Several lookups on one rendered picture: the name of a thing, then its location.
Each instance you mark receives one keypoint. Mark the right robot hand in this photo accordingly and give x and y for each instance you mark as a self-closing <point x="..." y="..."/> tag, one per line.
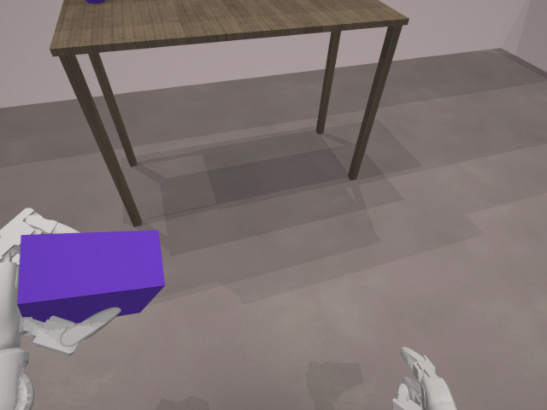
<point x="432" y="394"/>

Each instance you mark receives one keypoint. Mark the table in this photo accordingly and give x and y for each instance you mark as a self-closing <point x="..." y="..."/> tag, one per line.
<point x="91" y="28"/>

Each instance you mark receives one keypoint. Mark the sponge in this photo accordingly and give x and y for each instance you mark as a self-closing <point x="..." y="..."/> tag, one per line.
<point x="75" y="275"/>

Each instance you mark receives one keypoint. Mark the robot left forearm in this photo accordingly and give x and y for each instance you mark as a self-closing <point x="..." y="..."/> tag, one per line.
<point x="16" y="388"/>

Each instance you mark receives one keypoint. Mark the left robot hand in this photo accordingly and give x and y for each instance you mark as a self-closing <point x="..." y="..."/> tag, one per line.
<point x="55" y="334"/>

